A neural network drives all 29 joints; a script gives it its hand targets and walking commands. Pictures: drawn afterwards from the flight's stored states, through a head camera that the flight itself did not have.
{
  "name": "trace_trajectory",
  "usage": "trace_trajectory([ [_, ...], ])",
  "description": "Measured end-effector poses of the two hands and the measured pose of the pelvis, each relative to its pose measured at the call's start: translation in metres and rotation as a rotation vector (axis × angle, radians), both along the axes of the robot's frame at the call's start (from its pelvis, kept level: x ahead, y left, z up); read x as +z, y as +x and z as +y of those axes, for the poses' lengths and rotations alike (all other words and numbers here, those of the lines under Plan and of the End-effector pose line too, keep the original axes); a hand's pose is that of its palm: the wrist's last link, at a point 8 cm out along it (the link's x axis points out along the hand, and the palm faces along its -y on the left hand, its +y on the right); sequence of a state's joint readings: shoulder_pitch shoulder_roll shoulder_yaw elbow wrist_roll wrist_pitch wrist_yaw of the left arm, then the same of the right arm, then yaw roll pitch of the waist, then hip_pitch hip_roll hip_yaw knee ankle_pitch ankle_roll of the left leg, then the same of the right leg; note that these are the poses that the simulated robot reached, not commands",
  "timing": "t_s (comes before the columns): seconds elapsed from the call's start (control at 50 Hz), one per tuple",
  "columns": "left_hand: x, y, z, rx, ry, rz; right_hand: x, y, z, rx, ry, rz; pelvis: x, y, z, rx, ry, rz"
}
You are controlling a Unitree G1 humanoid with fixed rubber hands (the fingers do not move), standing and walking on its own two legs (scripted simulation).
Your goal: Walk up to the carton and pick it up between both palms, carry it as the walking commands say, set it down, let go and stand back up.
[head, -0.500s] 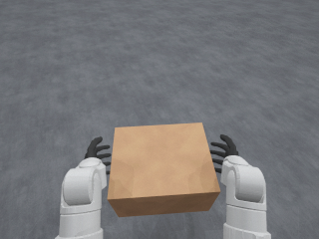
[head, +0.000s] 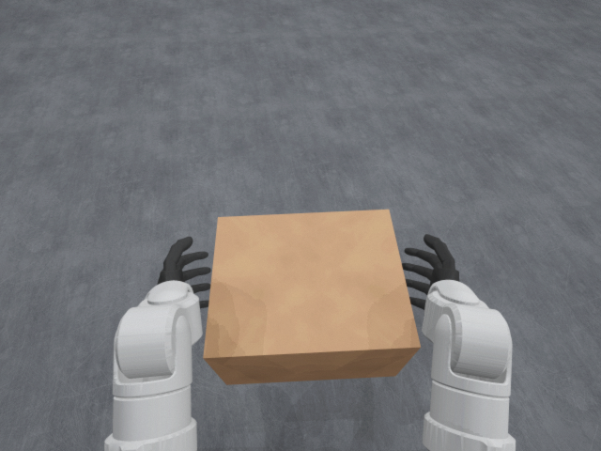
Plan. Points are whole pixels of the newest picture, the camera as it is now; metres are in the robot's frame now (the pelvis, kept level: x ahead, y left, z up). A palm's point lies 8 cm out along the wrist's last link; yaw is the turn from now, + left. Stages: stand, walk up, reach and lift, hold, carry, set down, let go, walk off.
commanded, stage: carry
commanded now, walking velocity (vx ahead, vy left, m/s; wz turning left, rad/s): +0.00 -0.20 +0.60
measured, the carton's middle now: (307, 297) +0.33 -0.02 -0.01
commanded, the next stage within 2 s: none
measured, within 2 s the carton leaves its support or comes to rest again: neither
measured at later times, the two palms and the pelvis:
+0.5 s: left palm (167, 316) +0.26 +0.15 +0.08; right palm (420, 247) +0.35 -0.16 +0.09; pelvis +0.02 -0.08 +0.00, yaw +14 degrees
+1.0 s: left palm (172, 405) +0.17 +0.13 +0.06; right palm (395, 245) +0.36 -0.13 +0.08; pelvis +0.03 -0.15 +0.01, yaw +31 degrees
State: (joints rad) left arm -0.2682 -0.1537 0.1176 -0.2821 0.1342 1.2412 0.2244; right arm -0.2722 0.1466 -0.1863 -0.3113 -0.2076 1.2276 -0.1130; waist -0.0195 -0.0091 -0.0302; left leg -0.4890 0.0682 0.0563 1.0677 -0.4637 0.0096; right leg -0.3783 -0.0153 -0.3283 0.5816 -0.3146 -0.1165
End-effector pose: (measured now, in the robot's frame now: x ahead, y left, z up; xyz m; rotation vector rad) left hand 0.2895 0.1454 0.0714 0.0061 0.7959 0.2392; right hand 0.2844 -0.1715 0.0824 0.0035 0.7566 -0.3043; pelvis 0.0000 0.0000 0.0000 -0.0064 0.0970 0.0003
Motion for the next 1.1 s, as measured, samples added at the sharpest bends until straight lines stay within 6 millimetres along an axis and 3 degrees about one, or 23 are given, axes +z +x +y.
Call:
trace_trajectory([
  [0.18,-0.024,-0.016,0.041,0.146,-0.029,0.034,-0.011,0.034,0.044,0.144,-0.023,0.030,-0.006,0.009,-0.002,0.099,-0.018,0.022],
  [0.28,-0.017,-0.021,0.045,0.194,-0.037,0.041,-0.005,0.044,0.050,0.197,-0.027,0.041,0.007,0.010,-0.012,0.144,-0.043,0.045],
  [0.42,-0.001,-0.024,0.024,0.252,-0.045,-0.023,0.011,0.057,0.033,0.256,-0.023,-0.020,0.011,0.013,-0.048,0.200,-0.048,0.054],
  [0.52,0.008,-0.030,-0.004,0.287,0.011,-0.064,0.004,0.064,0.007,0.296,0.036,-0.062,-0.001,0.020,-0.083,0.250,-0.011,0.015],
  [0.62,0.015,-0.042,-0.020,0.295,0.038,-0.020,0.000,0.059,-0.008,0.328,0.073,-0.017,0.006,0.026,-0.100,0.315,0.016,-0.031],
  [0.72,0.014,-0.057,-0.015,0.375,0.017,-0.031,0.007,0.068,0.006,0.403,0.047,-0.030,0.005,0.028,-0.114,0.425,-0.004,-0.009],
  [0.82,-0.007,-0.086,0.003,0.486,-0.013,-0.017,0.000,0.072,0.041,0.513,0.012,-0.018,-0.005,0.028,-0.119,0.488,-0.020,0.003],
  [0.88,-0.017,-0.105,0.002,0.530,-0.025,0.042,-0.008,0.070,0.049,0.564,-0.005,0.039,0.001,0.027,-0.126,0.500,-0.027,0.001],
  [0.98,-0.015,-0.115,-0.012,0.581,-0.037,0.045,-0.005,0.072,0.045,0.610,-0.017,0.042,0.008,0.026,-0.149,0.545,-0.034,0.002],
  [1.1,0.002,-0.110,-0.042,0.627,-0.003,-0.019,0.003,0.086,0.019,0.651,0.025,-0.020,0.005,0.038,-0.186,0.583,-0.010,-0.002],
])
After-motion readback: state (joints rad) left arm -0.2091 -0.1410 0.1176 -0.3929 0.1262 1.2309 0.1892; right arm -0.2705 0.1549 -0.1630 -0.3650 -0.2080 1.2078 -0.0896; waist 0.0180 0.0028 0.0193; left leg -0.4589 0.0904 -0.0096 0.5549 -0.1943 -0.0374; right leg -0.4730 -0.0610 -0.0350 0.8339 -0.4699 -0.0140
